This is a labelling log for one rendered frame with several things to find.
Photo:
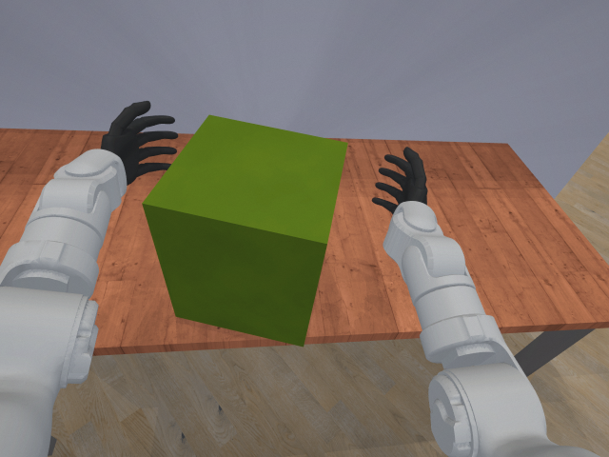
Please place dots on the left robot upper arm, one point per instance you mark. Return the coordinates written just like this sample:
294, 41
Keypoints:
47, 339

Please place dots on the carton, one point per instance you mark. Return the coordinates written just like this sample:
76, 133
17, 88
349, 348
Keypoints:
240, 222

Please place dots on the robot right hand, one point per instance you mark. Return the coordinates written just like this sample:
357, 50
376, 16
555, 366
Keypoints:
413, 185

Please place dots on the left robot forearm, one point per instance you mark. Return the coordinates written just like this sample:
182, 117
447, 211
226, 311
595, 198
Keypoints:
59, 248

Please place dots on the right robot upper arm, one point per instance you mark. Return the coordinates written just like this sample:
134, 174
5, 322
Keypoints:
490, 411

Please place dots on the robot left hand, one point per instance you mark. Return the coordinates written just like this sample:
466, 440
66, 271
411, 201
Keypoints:
124, 139

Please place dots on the right robot forearm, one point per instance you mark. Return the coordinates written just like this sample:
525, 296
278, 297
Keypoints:
456, 332

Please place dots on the table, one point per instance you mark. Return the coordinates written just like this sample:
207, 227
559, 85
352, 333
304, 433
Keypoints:
532, 267

